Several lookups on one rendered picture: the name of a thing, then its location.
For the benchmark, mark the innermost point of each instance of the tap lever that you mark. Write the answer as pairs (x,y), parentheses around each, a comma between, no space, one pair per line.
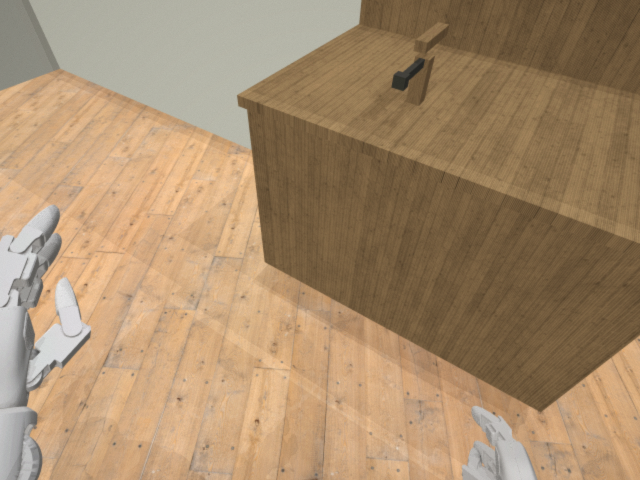
(401,79)

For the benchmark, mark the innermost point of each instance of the robot left forearm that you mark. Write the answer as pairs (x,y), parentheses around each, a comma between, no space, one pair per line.
(20,455)

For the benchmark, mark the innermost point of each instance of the right robot hand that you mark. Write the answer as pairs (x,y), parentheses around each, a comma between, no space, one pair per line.
(509,461)

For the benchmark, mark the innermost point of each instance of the counter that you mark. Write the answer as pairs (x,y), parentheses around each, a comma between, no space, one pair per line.
(490,212)

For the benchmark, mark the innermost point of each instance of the left robot hand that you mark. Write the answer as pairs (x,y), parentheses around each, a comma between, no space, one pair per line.
(23,262)

